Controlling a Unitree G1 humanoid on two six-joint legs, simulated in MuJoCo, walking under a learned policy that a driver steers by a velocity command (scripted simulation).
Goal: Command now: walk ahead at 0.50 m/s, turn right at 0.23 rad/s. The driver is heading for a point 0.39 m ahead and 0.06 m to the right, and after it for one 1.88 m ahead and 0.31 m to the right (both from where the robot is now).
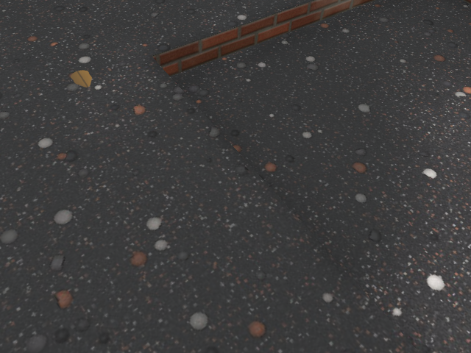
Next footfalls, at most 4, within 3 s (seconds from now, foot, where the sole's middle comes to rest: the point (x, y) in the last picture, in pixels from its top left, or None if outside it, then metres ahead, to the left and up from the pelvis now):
0.12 right None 0.32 -0.17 -0.78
0.56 left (211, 348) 0.50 0.05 -0.78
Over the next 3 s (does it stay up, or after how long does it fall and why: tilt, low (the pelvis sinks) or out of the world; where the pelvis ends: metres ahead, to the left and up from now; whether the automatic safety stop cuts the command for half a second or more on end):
stays up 0.50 -0.06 0.00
